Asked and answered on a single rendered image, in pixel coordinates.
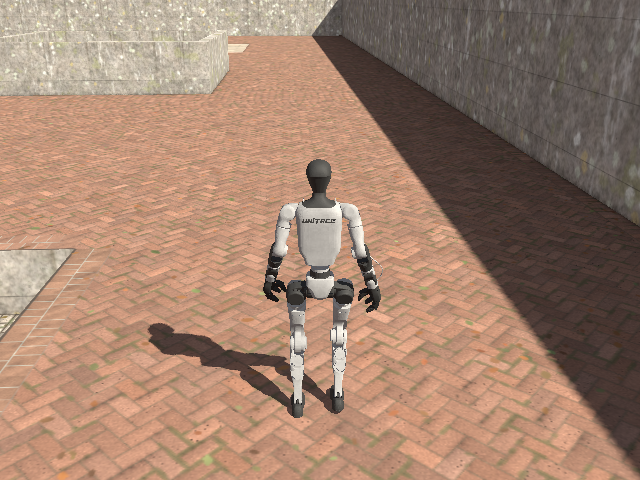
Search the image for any right robot forearm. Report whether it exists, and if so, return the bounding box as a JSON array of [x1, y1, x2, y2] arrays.
[[357, 244, 378, 289]]

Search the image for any robot head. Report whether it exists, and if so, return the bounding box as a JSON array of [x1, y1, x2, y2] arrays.
[[302, 159, 336, 208]]

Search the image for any left robot forearm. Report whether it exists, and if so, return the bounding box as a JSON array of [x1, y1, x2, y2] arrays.
[[265, 242, 283, 282]]

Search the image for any robot right upper arm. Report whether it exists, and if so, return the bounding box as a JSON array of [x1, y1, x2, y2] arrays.
[[340, 203, 367, 259]]

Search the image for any robot left upper arm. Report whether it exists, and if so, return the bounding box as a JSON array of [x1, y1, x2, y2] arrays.
[[272, 203, 298, 258]]

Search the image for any robot right shin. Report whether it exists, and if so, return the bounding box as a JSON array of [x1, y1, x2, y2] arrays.
[[332, 329, 347, 398]]

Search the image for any robot right hand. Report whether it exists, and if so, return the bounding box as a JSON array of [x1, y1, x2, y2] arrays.
[[358, 286, 381, 313]]

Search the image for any robot left hand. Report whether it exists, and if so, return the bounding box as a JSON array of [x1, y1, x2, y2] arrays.
[[263, 279, 286, 302]]

